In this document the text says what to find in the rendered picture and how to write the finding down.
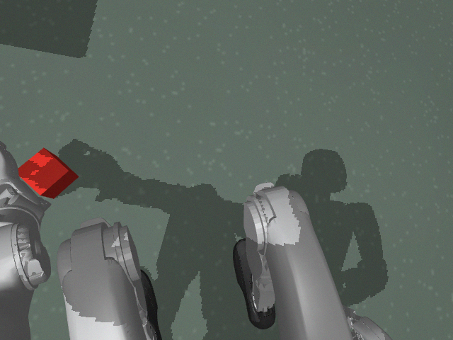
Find left robot foot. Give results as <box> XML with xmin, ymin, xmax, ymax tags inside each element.
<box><xmin>141</xmin><ymin>269</ymin><xmax>162</xmax><ymax>340</ymax></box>

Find cube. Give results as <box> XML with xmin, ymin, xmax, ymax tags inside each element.
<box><xmin>18</xmin><ymin>148</ymin><xmax>79</xmax><ymax>199</ymax></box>

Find right robot hand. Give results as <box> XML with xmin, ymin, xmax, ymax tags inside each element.
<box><xmin>342</xmin><ymin>305</ymin><xmax>393</xmax><ymax>340</ymax></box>

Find left robot hand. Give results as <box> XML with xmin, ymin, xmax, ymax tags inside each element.
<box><xmin>0</xmin><ymin>141</ymin><xmax>51</xmax><ymax>212</ymax></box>

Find left robot arm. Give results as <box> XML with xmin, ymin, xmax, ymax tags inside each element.
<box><xmin>0</xmin><ymin>178</ymin><xmax>51</xmax><ymax>340</ymax></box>

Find right robot foot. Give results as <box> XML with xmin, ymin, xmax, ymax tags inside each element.
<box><xmin>233</xmin><ymin>239</ymin><xmax>275</xmax><ymax>329</ymax></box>

